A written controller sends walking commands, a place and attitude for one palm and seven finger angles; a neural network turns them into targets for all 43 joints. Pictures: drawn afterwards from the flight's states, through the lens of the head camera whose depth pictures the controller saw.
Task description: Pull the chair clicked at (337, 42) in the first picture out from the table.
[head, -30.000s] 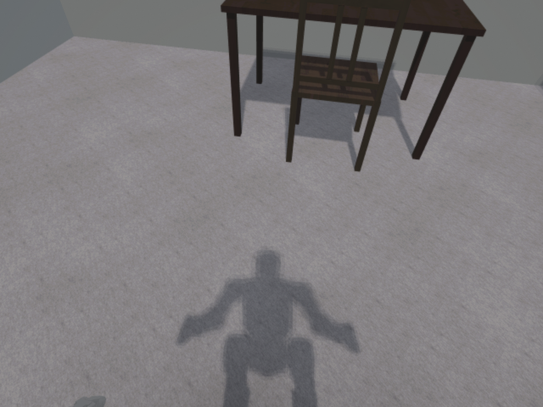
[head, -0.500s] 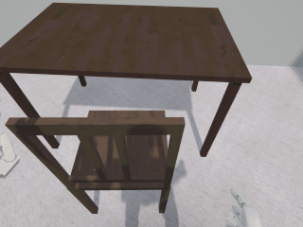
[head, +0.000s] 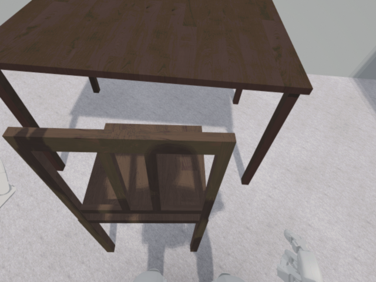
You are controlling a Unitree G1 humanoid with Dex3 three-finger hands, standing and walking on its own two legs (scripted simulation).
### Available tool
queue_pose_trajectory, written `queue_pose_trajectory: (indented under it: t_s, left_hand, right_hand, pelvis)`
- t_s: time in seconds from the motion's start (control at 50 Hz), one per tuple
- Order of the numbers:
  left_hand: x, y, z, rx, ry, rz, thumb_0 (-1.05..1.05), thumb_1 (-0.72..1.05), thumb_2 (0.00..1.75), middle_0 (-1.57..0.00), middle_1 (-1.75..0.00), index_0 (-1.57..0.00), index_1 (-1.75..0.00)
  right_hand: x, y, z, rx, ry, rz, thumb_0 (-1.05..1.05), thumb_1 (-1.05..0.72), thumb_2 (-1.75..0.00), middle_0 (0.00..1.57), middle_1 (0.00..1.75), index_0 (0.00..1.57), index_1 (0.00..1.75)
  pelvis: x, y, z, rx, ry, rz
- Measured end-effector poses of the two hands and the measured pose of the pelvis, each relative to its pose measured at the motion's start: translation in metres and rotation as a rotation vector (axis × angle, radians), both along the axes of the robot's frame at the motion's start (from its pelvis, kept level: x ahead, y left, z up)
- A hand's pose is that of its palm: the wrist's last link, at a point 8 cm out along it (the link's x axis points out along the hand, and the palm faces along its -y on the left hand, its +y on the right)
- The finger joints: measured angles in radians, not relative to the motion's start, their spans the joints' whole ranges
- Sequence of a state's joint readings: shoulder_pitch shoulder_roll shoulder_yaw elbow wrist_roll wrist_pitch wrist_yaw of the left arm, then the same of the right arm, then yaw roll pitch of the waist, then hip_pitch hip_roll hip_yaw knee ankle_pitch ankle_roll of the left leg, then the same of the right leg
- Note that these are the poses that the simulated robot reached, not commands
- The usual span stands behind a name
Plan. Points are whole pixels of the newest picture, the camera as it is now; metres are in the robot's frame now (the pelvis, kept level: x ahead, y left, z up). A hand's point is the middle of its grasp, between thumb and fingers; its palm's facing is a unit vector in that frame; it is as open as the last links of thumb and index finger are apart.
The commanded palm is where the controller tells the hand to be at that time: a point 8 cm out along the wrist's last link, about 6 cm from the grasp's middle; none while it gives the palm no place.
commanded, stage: step back with the hand held close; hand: left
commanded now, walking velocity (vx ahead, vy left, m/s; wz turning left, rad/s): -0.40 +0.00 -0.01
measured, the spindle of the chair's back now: (117, 183) +0.35 +0.20 -0.06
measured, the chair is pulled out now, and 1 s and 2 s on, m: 0.22 0.22 0.22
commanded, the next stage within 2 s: stop stepping back and stand still in 0.48 s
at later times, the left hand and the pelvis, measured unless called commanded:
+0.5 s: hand (8, 245) +0.14 +0.23 +0.18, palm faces +0.33 -0.79 -0.51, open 7.4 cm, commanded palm +0.07 +0.27 +0.20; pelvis -0.08 -0.02 +0.01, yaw -2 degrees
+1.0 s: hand out of the picture -0.01 +0.25 +0.18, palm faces +0.52 -0.75 -0.41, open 7.4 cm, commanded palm -0.07 +0.28 +0.20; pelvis -0.18 -0.03 +0.01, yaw +4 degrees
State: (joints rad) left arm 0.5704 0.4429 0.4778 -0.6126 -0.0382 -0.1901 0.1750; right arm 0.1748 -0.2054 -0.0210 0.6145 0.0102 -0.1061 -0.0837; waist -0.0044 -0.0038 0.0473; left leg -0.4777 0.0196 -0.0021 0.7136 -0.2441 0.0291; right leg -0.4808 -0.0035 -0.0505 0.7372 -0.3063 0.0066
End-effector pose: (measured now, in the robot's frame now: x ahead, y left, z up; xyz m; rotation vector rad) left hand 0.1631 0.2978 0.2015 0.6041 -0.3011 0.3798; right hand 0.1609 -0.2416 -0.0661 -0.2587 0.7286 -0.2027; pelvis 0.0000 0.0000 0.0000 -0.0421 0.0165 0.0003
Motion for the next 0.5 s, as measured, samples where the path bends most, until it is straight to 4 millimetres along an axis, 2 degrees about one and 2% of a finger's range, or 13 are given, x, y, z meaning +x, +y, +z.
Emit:
queue_pose_trajectory:
  t_s: [0.1,0.2,0.3,0.4,0.5]
  left_hand:
    - [-0.010,0.001,0.010,-0.005,-0.020,0.014,0.01,0.89,0.89,-0.22,-0.30,-0.22,-0.30]
    - [-0.018,-0.020,0.010,-0.017,0.003,-0.025,0.01,0.89,0.90,-0.21,-0.30,-0.21,-0.30]
    - [-0.030,-0.039,0.010,-0.033,0.045,-0.089,0.01,0.89,0.89,-0.21,-0.30,-0.21,-0.30]
    - [-0.042,-0.032,0.007,-0.016,0.061,-0.079,0.01,0.88,0.89,-0.22,-0.30,-0.22,-0.30]
    - [-0.062,-0.029,0.000,-0.010,0.065,-0.081,0.01,0.89,0.89,-0.22,-0.30,-0.22,-0.30]
  right_hand:
    - [-0.006,0.012,0.006,0.031,-0.011,0.041,0.02,-0.90,-0.90,0.20,0.30,0.20,0.30]
    - [-0.011,0.013,0.005,0.065,-0.031,0.108,0.02,-0.90,-0.90,0.20,0.30,0.20,0.30]
    - [-0.026,-0.003,0.008,0.073,-0.022,0.064,0.02,-0.90,-0.90,0.20,0.30,0.21,0.30]
    - [-0.045,-0.020,0.018,0.018,-0.016,0.000,0.02,-0.90,-0.90,0.20,0.30,0.21,0.30]
    - [-0.069,-0.027,0.018,0.009,-0.046,-0.019,0.02,-0.90,-0.90,0.20,0.30,0.20,0.30]
  pelvis:
    - [-0.005,-0.006,0.009,-0.006,0.015,-0.004]
    - [-0.022,-0.018,0.012,-0.015,0.019,-0.033]
    - [-0.038,-0.025,0.016,0.001,0.021,-0.035]
    - [-0.051,-0.021,0.017,0.037,0.031,-0.022]
    - [-0.078,-0.024,0.012,0.057,0.003,-0.033]
